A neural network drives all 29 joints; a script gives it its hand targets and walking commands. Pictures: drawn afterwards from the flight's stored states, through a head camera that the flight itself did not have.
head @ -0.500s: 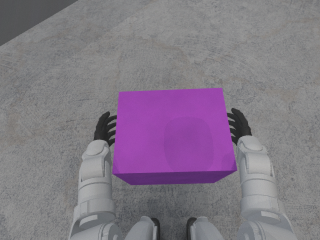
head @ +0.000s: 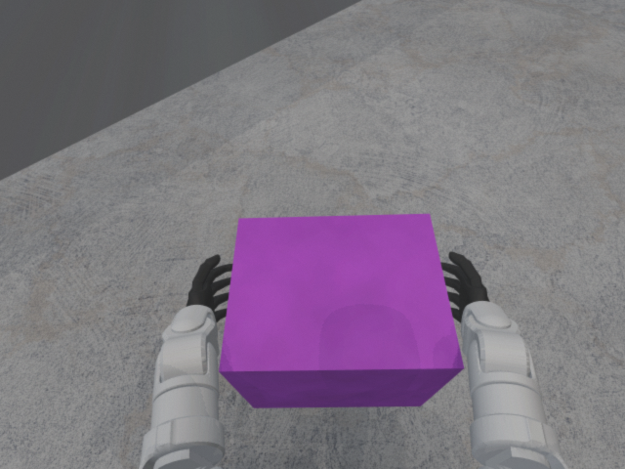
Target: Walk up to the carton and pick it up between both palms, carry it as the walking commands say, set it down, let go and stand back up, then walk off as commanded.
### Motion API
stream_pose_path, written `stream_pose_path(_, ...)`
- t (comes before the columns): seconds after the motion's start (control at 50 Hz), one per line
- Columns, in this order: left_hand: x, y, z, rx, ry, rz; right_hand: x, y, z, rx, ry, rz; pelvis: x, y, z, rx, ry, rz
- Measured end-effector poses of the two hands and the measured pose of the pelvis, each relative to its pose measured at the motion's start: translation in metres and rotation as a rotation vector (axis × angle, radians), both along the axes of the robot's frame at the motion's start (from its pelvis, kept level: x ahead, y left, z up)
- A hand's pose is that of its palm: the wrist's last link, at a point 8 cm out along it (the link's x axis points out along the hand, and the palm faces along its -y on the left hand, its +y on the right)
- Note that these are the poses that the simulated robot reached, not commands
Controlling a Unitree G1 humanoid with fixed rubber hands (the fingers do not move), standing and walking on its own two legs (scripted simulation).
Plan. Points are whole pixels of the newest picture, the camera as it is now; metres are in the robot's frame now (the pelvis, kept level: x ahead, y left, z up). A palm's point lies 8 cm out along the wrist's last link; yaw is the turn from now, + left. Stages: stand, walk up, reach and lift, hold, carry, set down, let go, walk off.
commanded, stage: reach and lift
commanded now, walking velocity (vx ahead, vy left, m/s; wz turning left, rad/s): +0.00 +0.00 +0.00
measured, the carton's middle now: (335, 318) +0.35 +0.01 -0.07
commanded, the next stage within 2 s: hold in 1.58 s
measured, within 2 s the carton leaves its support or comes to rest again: neither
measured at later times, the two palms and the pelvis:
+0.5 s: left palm (183, 309) +0.29 +0.19 +0.06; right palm (485, 303) +0.31 -0.16 +0.06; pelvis +0.02 +0.00 +0.01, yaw +0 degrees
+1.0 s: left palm (193, 306) +0.30 +0.18 +0.06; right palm (501, 314) +0.30 -0.17 +0.06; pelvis +0.01 +0.01 +0.01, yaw +0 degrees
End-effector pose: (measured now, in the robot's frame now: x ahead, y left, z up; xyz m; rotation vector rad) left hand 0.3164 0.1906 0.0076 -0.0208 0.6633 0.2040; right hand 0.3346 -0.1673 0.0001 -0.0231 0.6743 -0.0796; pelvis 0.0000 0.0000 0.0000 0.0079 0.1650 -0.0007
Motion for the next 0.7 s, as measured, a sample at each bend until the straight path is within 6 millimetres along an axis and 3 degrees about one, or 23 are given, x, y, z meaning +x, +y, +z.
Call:
stream_pose_path(0.5,-0.023,0.004,0.051,-0.003,-0.05,0.005,-0.021,0.004,0.055,-0.003,-0.052,-0.004,0.017,0.004,0.014,-0.006,-0.245,0.002)
stream_pose_path(0.7,-0.03,0.003,0.055,-0.002,-0.04,-0.006,-0.03,0.003,0.062,-0.013,-0.043,-0.012,0.016,0.005,0.015,-0.007,-0.281,0.007)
